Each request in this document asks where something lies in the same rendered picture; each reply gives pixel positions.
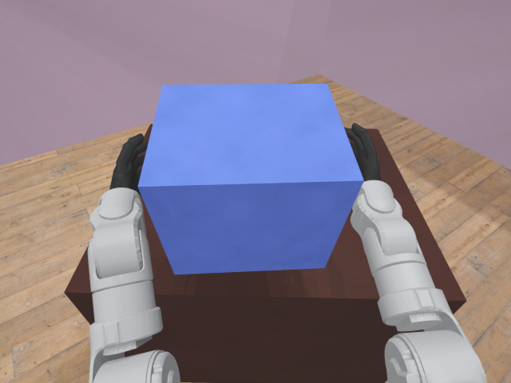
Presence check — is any carton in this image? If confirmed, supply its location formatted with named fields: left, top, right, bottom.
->
left=138, top=84, right=364, bottom=274

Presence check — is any robot right forearm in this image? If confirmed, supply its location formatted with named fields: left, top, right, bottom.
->
left=351, top=180, right=487, bottom=383

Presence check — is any robot left hand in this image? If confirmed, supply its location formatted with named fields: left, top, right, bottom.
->
left=109, top=133, right=149, bottom=195

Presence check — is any left robot upper arm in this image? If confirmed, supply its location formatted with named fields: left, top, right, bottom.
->
left=93, top=349, right=180, bottom=383

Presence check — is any pedestal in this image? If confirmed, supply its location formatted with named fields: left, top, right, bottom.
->
left=64, top=124, right=466, bottom=383

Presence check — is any robot right hand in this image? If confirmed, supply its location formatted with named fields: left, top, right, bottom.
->
left=344, top=123, right=382, bottom=182

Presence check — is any right robot upper arm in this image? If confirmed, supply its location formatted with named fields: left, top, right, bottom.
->
left=385, top=330, right=485, bottom=383

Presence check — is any robot left forearm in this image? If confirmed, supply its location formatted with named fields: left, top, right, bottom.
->
left=88, top=188, right=163, bottom=383

